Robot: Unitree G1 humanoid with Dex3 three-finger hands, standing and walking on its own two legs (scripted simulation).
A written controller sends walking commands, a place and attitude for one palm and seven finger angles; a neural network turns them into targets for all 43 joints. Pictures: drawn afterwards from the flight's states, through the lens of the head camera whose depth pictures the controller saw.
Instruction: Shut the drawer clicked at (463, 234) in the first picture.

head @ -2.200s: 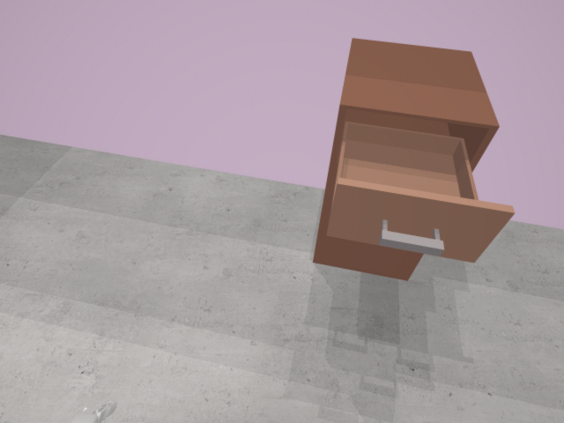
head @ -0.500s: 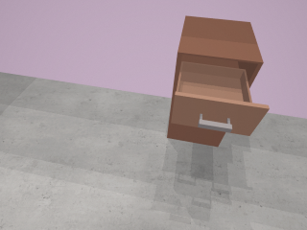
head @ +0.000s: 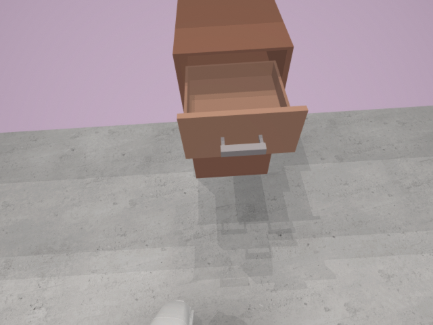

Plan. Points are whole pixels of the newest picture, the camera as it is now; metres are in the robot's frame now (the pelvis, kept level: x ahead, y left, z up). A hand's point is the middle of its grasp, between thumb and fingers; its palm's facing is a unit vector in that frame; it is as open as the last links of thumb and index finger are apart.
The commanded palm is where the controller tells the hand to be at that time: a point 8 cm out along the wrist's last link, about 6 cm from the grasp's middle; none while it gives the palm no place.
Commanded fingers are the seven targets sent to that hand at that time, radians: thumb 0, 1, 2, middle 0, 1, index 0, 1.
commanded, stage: walk to a spot facing it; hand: left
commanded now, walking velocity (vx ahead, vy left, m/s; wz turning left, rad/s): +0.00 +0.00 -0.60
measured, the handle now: (242, 144) +0.59 -0.01 -0.11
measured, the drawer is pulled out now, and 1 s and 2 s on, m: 0.29 0.29 0.29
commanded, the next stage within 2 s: none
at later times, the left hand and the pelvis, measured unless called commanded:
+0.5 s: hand out of the picture +0.12 +0.27 -0.17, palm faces -0.21 -0.95 -0.22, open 7.4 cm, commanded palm none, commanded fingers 0.00 0.90 0.90 -0.20 -0.30 -0.20 -0.30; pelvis -0.01 +0.07 +0.00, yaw -17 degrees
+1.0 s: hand (170, 301) +0.18 +0.13 -0.15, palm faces -0.57 -0.78 -0.26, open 7.4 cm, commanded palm none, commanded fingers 0.00 0.90 0.90 -0.20 -0.30 -0.20 -0.30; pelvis -0.04 +0.04 -0.01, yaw -36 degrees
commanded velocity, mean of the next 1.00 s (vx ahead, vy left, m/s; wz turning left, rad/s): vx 0.00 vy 0.00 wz -0.60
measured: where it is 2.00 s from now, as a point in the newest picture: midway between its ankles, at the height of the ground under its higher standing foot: outside the picture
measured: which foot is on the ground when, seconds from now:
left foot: up 0.00-0.34, down 0.36-0.82, up 0.84-1.00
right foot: down 0.00-0.36, up 0.38-0.80, down 0.82-1.00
